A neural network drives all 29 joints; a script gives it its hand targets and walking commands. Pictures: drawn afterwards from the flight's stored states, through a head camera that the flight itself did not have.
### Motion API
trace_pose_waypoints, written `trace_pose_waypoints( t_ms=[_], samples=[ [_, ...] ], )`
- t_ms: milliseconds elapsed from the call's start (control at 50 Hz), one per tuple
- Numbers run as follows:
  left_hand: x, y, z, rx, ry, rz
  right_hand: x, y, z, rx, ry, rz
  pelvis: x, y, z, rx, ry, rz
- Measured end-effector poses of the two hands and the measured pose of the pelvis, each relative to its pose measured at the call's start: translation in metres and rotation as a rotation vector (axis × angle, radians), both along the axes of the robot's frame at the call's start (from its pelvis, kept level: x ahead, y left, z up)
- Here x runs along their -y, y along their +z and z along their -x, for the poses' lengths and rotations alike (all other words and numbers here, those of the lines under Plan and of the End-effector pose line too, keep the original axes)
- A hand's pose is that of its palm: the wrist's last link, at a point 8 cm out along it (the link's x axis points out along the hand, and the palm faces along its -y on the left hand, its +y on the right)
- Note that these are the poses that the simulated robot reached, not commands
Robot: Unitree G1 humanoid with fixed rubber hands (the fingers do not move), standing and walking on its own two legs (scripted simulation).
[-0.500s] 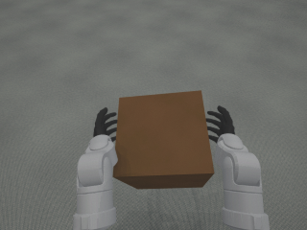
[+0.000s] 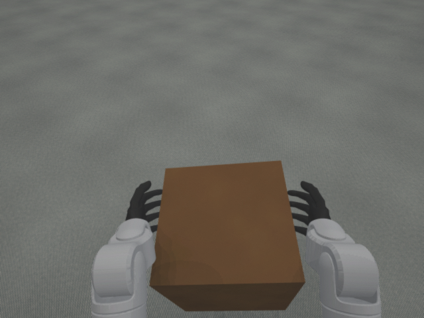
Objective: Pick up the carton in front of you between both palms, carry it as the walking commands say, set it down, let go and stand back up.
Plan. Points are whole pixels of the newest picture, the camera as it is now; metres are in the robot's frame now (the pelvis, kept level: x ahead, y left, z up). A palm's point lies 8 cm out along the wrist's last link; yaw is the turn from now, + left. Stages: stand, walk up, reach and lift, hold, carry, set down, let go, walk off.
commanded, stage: carry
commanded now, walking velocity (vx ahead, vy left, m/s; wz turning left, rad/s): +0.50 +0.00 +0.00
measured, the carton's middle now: (228, 243) +0.27 +0.00 +0.01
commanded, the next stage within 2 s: none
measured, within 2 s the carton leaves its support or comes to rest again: neither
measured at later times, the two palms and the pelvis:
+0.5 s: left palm (173, 114) +0.54 +0.12 +0.12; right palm (295, 117) +0.54 -0.17 +0.11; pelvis +0.30 -0.03 +0.00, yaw +2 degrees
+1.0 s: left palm (182, 58) +0.84 +0.13 +0.12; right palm (273, 59) +0.84 -0.17 +0.12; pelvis +0.60 -0.02 +0.01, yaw +1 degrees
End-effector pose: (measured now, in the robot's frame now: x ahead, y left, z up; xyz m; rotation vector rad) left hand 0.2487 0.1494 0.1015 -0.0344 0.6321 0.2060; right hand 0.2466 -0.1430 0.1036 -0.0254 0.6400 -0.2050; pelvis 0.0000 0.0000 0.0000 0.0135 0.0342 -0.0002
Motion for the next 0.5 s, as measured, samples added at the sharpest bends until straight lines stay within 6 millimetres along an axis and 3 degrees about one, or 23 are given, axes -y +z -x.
trace_pose_waypoints(
  t_ms=[100, 280, 380, 500],
  samples=[
    [-0.004, -0.002, -0.053, -0.076, -0.04, -0.002, -0.005, -0.003, -0.04, -0.092, -0.036, 0.009, -0.013, 0.016, -0.046, -0.009, -0.021, 0.02],
    [-0.005, 0.03, -0.146, 0.004, -0.037, -0.002, -0.006, 0.029, -0.135, -0.019, -0.034, 0.012, -0.012, 0.034, -0.141, -0.024, -0.007, 0.04],
    [0.002, 0.037, -0.202, 0.036, -0.003, -0.009, 0.002, 0.034, -0.201, 0.012, -0.002, 0.001, 0.002, 0.03, -0.206, -0.022, 0.0, 0.028],
    [0.028, 0.02, -0.288, 0.027, 0.018, -0.039, 0.028, 0.006, -0.292, 0.003, 0.019, -0.029, 0.031, 0.004, -0.296, -0.005, 0.028, 0.009]
  ],
)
